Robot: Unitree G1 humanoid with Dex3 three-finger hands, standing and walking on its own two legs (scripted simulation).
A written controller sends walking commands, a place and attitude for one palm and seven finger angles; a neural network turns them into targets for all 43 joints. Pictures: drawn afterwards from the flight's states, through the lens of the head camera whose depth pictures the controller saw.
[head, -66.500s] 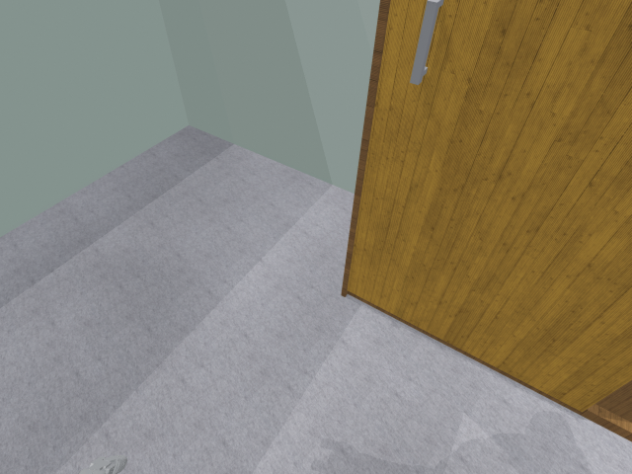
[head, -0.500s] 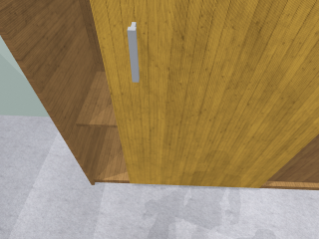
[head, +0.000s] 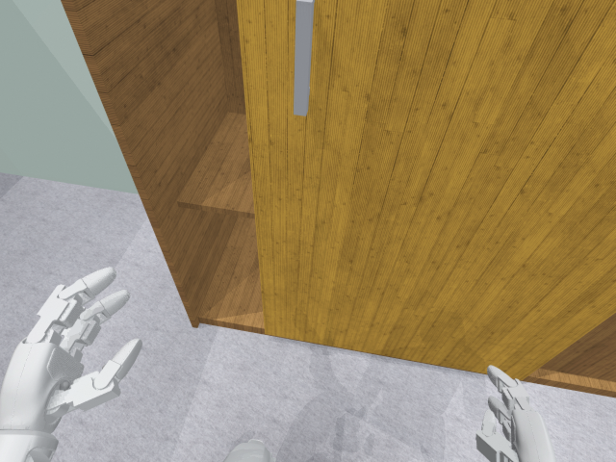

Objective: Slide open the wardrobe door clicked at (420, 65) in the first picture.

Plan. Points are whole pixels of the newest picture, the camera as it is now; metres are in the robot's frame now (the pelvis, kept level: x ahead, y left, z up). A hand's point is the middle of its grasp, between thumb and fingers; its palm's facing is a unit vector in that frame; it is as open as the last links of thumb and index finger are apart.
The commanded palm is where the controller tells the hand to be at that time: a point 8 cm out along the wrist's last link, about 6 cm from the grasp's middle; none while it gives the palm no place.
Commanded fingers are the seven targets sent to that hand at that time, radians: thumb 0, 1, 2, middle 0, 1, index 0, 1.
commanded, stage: raise the hand with hooked fingers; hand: left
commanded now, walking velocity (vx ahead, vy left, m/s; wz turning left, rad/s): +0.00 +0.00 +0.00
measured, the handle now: (305, 55) +0.56 +0.09 +0.25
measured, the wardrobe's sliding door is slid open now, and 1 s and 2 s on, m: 0.23 0.23 0.23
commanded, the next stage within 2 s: move the hooked fingers beside the handle in 1.56 s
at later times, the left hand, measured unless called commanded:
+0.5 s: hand (86, 280) +0.24 +0.27 +0.15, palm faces -0.03 -1.00 -0.07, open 12.3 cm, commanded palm +0.22 +0.32 +0.18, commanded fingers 0.00 -0.34 0.37 -0.29 -1.10 -0.29 -1.10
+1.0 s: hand out of the picture +0.26 +0.31 +0.27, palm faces +0.05 -0.99 -0.10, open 13.9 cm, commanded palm +0.24 +0.34 +0.27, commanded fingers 0.00 -0.50 0.30 -0.30 -1.20 -0.30 -1.20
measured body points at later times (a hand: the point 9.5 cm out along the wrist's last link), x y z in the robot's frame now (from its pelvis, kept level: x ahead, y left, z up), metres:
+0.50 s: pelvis +0.01 +0.03 +0.03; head +0.00 +0.03 +0.48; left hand +0.24 +0.32 +0.15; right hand +0.18 -0.22 -0.03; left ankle +0.05 +0.13 -0.69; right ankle -0.01 -0.10 -0.69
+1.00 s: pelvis +0.00 +0.02 +0.05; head -0.04 +0.02 +0.50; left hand +0.25 +0.36 +0.28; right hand +0.20 -0.18 -0.01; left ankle +0.05 +0.13 -0.69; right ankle -0.01 -0.10 -0.69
